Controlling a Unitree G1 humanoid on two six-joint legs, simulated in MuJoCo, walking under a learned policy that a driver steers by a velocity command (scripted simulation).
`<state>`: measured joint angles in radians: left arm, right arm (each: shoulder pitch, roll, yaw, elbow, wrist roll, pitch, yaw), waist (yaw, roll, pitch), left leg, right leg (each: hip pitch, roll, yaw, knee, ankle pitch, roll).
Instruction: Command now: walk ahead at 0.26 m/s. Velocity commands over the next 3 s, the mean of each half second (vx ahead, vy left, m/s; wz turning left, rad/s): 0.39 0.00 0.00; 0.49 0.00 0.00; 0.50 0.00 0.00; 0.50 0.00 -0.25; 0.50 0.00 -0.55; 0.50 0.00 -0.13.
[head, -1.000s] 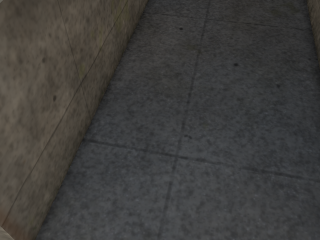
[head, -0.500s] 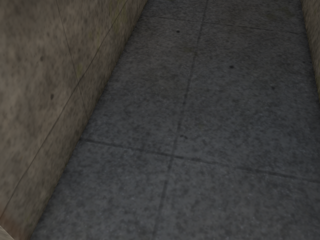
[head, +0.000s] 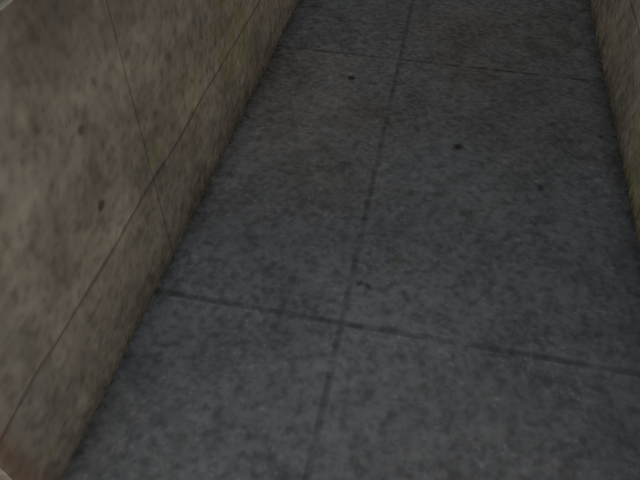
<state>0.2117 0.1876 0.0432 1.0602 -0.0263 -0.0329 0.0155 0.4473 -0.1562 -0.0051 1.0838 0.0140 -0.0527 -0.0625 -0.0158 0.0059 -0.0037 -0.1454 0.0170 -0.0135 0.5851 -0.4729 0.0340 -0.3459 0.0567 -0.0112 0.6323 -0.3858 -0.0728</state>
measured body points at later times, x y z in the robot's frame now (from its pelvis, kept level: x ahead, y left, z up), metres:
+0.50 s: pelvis +0.18 -0.01 +0.01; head +0.20 -0.01 +0.46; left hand +0.11 +0.24 -0.13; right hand +0.37 -0.24 -0.10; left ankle +0.35 +0.14 -0.69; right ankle +0.05 -0.10 -0.73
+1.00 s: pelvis +0.44 +0.02 +0.02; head +0.46 +0.04 +0.47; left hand +0.61 +0.28 -0.09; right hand +0.43 -0.25 -0.11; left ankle +0.39 +0.12 -0.73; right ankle +0.64 -0.16 -0.66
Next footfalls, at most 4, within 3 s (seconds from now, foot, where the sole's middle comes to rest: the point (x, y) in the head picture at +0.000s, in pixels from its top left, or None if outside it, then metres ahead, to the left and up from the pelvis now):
0.60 left None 0.43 0.12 -0.76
1.18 right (388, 387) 0.74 -0.14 -0.76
1.70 left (304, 300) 0.99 0.06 -0.76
2.20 right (422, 235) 1.22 -0.28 -0.76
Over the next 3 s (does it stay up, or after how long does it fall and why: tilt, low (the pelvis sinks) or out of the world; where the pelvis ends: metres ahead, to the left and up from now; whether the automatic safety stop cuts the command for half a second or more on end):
stays up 1.52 -0.32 0.02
